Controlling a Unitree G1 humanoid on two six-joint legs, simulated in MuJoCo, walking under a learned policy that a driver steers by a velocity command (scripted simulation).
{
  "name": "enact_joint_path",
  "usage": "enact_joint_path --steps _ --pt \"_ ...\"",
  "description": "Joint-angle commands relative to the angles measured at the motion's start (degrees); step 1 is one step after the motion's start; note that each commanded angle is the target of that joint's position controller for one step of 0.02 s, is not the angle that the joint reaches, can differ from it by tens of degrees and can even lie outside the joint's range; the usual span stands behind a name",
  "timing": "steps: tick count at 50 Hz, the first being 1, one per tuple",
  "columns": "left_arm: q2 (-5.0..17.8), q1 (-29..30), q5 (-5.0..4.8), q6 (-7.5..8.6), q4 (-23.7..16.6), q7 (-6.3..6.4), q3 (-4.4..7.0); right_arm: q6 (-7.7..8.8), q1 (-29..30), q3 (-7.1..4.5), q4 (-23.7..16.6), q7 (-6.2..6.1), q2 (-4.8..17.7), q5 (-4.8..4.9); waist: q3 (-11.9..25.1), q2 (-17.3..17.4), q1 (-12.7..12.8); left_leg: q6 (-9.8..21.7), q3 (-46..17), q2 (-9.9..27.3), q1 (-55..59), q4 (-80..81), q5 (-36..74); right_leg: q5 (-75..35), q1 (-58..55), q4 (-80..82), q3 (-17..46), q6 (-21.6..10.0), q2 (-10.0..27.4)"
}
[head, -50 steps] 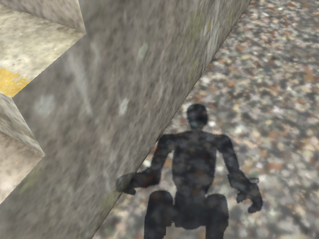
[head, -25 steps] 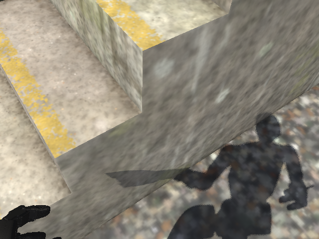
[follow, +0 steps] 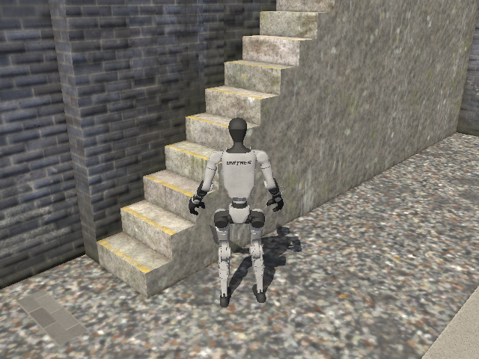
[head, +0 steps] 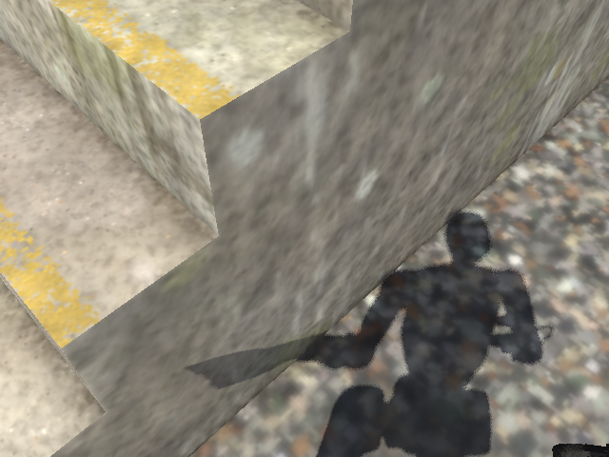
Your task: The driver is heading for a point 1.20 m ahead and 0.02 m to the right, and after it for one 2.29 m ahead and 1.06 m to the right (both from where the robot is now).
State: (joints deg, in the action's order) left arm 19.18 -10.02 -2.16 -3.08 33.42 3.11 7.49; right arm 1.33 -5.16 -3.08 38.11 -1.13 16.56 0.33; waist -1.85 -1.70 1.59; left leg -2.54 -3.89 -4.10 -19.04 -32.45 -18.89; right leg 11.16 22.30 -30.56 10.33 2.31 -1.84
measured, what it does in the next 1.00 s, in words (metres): steps to the right: right foot, then left foot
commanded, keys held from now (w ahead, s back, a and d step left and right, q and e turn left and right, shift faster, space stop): w+e+shift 0.24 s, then w+q+shift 0.76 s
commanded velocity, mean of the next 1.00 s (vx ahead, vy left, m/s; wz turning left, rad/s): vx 0.25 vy -0.34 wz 0.12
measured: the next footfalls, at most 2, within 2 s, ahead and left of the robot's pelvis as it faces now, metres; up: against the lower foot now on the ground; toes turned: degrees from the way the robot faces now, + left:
right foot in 0.64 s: +0.09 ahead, -0.33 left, +0.00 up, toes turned -8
left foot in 0.96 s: +0.20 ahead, -0.22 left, +0.00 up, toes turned +16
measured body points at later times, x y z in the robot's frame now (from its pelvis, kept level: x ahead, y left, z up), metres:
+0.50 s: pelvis +0.03 -0.07 +0.02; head +0.06 -0.01 +0.46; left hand +0.26 +0.10 -0.10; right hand -0.14 -0.34 -0.05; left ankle +0.01 +0.10 -0.73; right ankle +0.03 -0.31 -0.65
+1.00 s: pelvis +0.13 -0.28 -0.02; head +0.17 -0.23 +0.43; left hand +0.24 +0.01 -0.14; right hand +0.32 -0.55 -0.09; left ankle +0.17 -0.23 -0.74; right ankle +0.06 -0.36 -0.69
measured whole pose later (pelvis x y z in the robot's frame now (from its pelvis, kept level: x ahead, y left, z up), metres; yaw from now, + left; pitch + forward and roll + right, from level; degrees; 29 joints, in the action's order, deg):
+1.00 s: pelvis +0.13 -0.28 -0.02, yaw +11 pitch +0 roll -4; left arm 17.1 -9.5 2.0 -2.1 34.5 -0.7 4.3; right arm -0.7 -12.7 -3.1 37.9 -3.7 18.9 -0.9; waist -6.0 -1.4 0.6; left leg 7.2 5.9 0.2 -24.1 -42.5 -20.3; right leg 30.6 16.6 -53.7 -9.4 -0.3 -5.0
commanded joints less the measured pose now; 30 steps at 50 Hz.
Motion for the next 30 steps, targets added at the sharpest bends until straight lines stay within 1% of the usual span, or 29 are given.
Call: enact_joint_path --steps 1,2,3,4,5,6,7,8,9,10,11,12,13,14,16,18,19,20,21,23,24,25,26,27,28,29,30 --pt "0.54 1.70 0.02 -0.49 -5.52 -0.76 -0.03 -0.96 -9.42 -3.29 -0.91 -0.03 9.45 -0.51 8.80 7.02 -2.51 6.66 -13.83 16.58 18.43 16.33 2.80 16.92 11.28 -12.02 3.44 -3.24 -0.42" --pt "2.31 2.20 0.78 0.70 -7.81 -1.03 0.35 -0.98 -5.81 -3.73 -2.09 0.50 12.39 -4.27 5.33 17.84 -1.36 14.88 -28.46 27.52 10.93 18.64 5.29 23.34 21.12 -24.71 0.15 -1.30 -2.12" --pt "7.57 1.56 1.42 1.41 -6.54 -1.28 1.64 -0.30 -2.52 -3.03 -4.29 0.41 9.45 -4.46 4.60 13.11 -0.53 16.97 -25.99 27.34 8.97 19.13 5.36 19.98 20.11 -33.21 1.16 -0.56 1.96" --pt "9.24 0.51 1.33 1.28 -4.98 -1.45 2.28 0.04 0.80 -2.26 -4.56 -0.14 7.07 -3.60 3.27 9.44 0.95 14.97 -18.72 23.65 7.28 18.25 5.93 15.31 19.69 -36.97 -0.26 0.10 2.70" --pt "8.45 -0.65 1.44 0.92 -3.53 -1.31 2.17 0.27 2.44 -1.97 -5.07 -0.87 6.32 -2.76 3.14 7.13 1.49 12.83 -13.20 20.19 7.67 17.47 7.39 11.36 19.79 -39.15 -1.56 0.93 3.30" --pt "7.42 -0.90 1.70 0.64 -3.45 -1.42 1.77 0.37 3.14 -1.83 -4.85 -1.83 6.04 -1.80 2.60 6.61 1.36 12.11 -8.99 18.72 8.31 16.68 11.05 7.59 20.63 -40.85 -2.39 1.88 4.16" --pt "6.85 0.14 1.34 0.56 -3.62 -1.70 1.42 0.41 1.31 -1.70 -4.62 -2.68 6.36 -1.63 2.53 5.69 0.19 12.17 -5.87 18.03 8.20 16.96 13.45 4.90 20.33 -41.23 -4.11 2.48 4.64" --pt "6.63 -0.48 2.45 -0.33 -5.32 -4.72 0.59 1.08 -11.65 -2.52 0.09 -4.47 9.46 0.80 5.52 -0.37 -1.86 9.41 -14.67 25.27 17.47 17.18 5.16 0.91 25.82 -43.42 1.18 0.56 4.96" --pt "5.71 -0.12 1.82 -0.80 -6.17 -6.06 0.25 1.29 -15.97 -2.72 1.85 -5.04 10.56 1.05 5.79 -1.03 -2.30 7.10 -15.98 27.63 22.95 17.32 0.89 1.27 30.18 -45.14 3.42 -0.11 4.70" --pt "5.31 -0.22 1.23 -1.16 -6.96 -6.96 -0.15 1.28 -17.20 -2.83 2.24 -5.15 11.03 0.89 5.22 1.44 -2.17 4.95 -14.66 27.81 25.38 17.42 -1.57 0.79 32.89 -46.43 4.20 -0.68 4.62" --pt "5.36 -0.19 0.94 -1.31 -7.44 -7.34 -0.34 1.29 -16.95 -2.86 2.08 -5.16 11.24 0.32 4.42 3.95 -1.79 4.10 -11.91 27.23 25.97 17.52 -2.00 -0.05 34.30 -47.19 3.79 -0.67 4.90" --pt "5.47 -0.16 0.89 -1.32 -7.56 -7.60 -0.57 1.31 -16.00 -2.93 1.61 -4.88 11.10 -0.30 3.23 5.81 -1.50 4.50 -8.11 25.74 25.11 17.89 -1.43 -1.07 33.89 -46.58 1.81 -0.31 5.36" --pt "4.75 0.82 1.38 -1.39 -7.81 -7.32 -0.94 1.54 -18.07 -2.89 2.36 -4.57 10.92 -0.73 2.66 6.29 -2.24 5.12 -7.26 24.87 22.07 18.49 -2.26 -2.56 31.39 -46.18 1.55 -0.05 4.54" --pt "3.66 0.41 1.61 -1.63 -7.57 -7.02 -1.38 2.05 -20.12 -2.69 3.26 -4.13 10.28 -0.61 1.77 6.20 -2.20 5.71 -7.12 24.72 19.89 19.08 -3.27 -3.52 29.27 -45.85 2.24 -0.01 3.63" --pt "1.99 -0.54 1.97 -1.53 -6.58 -6.58 -2.05 2.61 -23.16 -2.66 4.56 -3.51 9.68 -0.05 -1.49 6.90 -1.96 6.59 -6.27 24.60 18.21 20.40 -4.71 -4.44 27.84 -43.59 3.59 -0.26 1.61" --pt "0.59 -0.63 2.37 -0.94 -5.80 -6.35 -2.76 2.96 -24.90 -2.75 5.63 -3.33 9.59 -0.03 -3.85 9.19 -1.79 7.22 -5.31 24.91 17.80 22.22 -5.26 -5.63 26.44 -38.39 4.06 -0.86 1.07" --pt "0.05 -1.36 2.68 -0.68 -4.98 -6.26 -3.14 2.71 -25.08 -2.87 5.91 -3.33 10.09 -0.18 -4.82 10.80 -1.52 7.37 -5.02 24.80 16.96 23.96 -5.63 -5.48 24.22 -34.71 2.29 -0.84 1.65" --pt "-0.36 -0.93 3.09 -0.36 -5.00 -6.29 -3.45 2.56 -25.20 -2.97 6.37 -3.30 10.48 -0.06 -5.83 12.69 -1.17 7.27 -4.48 24.65 16.47 25.42 -5.47 -5.75 22.42 -31.25 -1.03 -0.74 3.07" --pt "-0.75 0.52 3.42 -0.01 -5.58 -6.41 -3.82 2.36 -25.85 -3.25 6.89 -3.32 11.29 -0.01 -7.01 14.69 -1.57 7.10 -3.94 24.59 15.76 26.68 -4.83 -5.73 20.52 -27.92 -4.22 -0.60 4.32" --pt "-1.86 4.02 3.48 0.79 -7.19 -6.82 -4.40 1.80 -28.48 -4.14 8.02 -3.55 12.72 -0.34 -9.25 17.94 -3.33 6.47 -3.01 24.28 13.93 27.82 -2.49 -4.28 15.51 -21.51 -6.89 -0.50 4.53" --pt "-2.10 4.32 3.43 1.16 -7.76 -7.17 -4.46 1.52 -28.89 -4.76 8.26 -3.83 13.73 -0.34 -9.89 19.42 -3.23 5.87 -2.68 24.25 12.88 28.18 -1.59 -2.46 12.24 -18.69 -7.06 -0.59 4.35" --pt "-1.95 3.45 3.40 1.53 -7.98 -7.55 -4.33 1.30 -28.02 -5.44 8.06 -4.16 15.01 -0.10 -10.18 20.78 -2.26 5.25 -2.21 24.23 11.17 28.82 -0.77 -0.20 8.03 -16.03 -7.11 -0.70 4.16" --pt "-1.67 1.60 3.39 1.86 -7.77 -7.91 -4.15 1.12 -25.87 -6.20 7.38 -4.49 16.53 0.28 -10.29 21.79 -0.67 4.71 -1.34 23.97 8.50 29.49 0.23 2.08 2.69 -13.22 -7.22 -0.83 3.96" --pt "-1.39 -0.86 3.40 2.12 -7.14 -8.24 -3.96 0.96 -22.96 -6.92 6.36 -4.81 17.99 0.66 -10.37 22.39 1.15 4.29 -0.24 23.57 5.23 29.91 1.64 4.23 -3.37 -10.22 -7.49 -1.03 3.78" --pt "-0.73 -3.71 3.37 2.26 -6.15 -8.36 -3.53 0.79 -20.49 -7.39 5.36 -5.05 18.70 0.94 -10.12 22.50 2.75 4.19 -0.09 23.44 3.41 29.22 3.83 5.56 -8.31 -6.91 -7.46 -1.50 4.04" --pt "0.16 -7.60 3.36 2.20 -4.63 -8.16 -2.90 0.49 -18.80 -7.50 4.67 -5.19 18.58 1.03 -9.54 21.52 4.57 4.41 -0.88 23.63 2.89 27.26 6.58 5.02 -12.24 -1.88 -7.73 -2.34 4.40" --pt "1.34 -12.74 3.31 1.98 -2.69 -7.70 -1.88 0.42 -17.23 -6.99 4.22 -5.16 16.60 1.34 -7.30 18.63 7.63 4.39 -0.52 22.44 2.66 21.70 12.21 1.14 -18.18 5.50 -9.79 -3.56 3.39"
